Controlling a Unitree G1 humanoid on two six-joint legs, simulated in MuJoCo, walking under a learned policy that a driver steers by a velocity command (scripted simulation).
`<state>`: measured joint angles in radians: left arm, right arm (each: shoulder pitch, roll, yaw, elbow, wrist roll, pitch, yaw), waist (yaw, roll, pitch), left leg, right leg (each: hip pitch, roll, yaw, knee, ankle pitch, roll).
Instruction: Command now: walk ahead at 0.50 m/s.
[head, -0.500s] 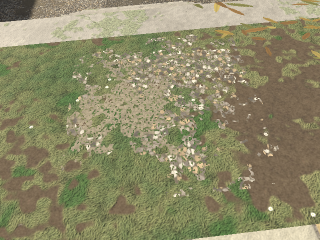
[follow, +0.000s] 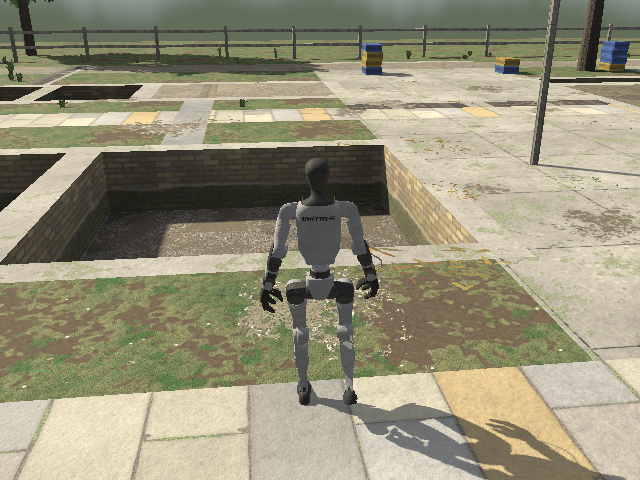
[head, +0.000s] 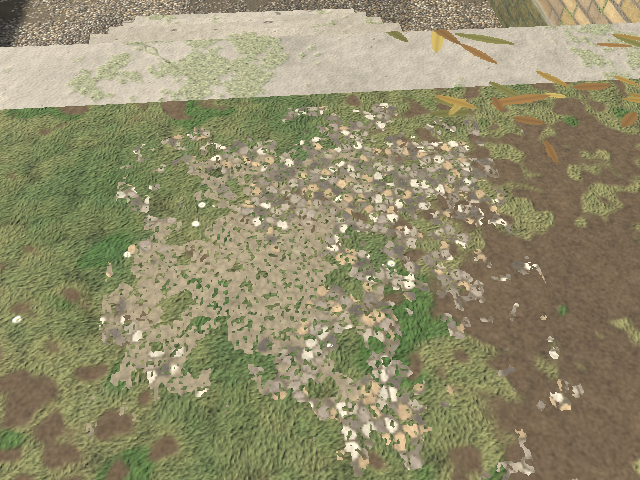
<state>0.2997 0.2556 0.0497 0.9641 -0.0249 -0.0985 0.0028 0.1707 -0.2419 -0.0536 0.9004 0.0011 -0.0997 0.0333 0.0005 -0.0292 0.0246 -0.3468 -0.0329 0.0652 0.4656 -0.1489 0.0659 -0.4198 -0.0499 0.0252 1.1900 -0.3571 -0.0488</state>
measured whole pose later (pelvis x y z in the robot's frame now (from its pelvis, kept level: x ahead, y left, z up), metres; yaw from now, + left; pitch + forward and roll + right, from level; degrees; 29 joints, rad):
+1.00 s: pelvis +0.53 -0.01 -0.02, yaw +15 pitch +2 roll -2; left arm 0.30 0.24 0.07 0.96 -0.01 -0.04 0.04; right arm 0.06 -0.24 -0.08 0.80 0.01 -0.05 0.05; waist 0.03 0.03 0.04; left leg -0.51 0.01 0.06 0.57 -0.05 0.11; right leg 0.01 -0.07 -0.28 0.58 -0.44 0.04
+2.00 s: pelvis +0.69 -0.03 +0.00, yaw +12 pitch +2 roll +0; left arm 0.12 0.30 0.07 0.68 -0.03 0.03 -0.02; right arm 0.18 -0.29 -0.09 0.73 0.01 0.02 -0.04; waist -0.03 0.01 0.04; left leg -0.24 0.07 0.08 0.52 -0.31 -0.03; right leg -0.40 -0.02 -0.03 0.72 -0.33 0.03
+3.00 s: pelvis +0.72 -0.03 +0.00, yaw +5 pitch +1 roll -1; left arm 0.27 0.28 0.08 0.64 0.01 -0.02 0.03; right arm 0.18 -0.31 -0.07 0.65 0.03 0.01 0.01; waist 0.02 0.01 0.01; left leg -0.47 -0.02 -0.05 0.99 -0.48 0.01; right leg -0.25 0.00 -0.02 0.55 -0.32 -0.02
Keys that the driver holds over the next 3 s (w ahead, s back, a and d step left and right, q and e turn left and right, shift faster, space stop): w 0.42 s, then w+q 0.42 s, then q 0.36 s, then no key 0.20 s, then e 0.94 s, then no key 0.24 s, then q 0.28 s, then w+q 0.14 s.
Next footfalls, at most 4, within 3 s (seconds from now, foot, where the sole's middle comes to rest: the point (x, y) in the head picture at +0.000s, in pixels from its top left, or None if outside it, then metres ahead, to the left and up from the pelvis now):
0.42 right None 0.41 -0.15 -0.77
1.00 left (273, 388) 0.67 0.11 -0.77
1.50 right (361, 344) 0.79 -0.09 -0.77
2.02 right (387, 354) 0.76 -0.15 -0.77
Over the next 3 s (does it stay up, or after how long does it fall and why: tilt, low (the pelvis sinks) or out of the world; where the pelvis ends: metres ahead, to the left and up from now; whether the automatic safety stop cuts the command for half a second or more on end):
stays up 0.72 -0.03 0.00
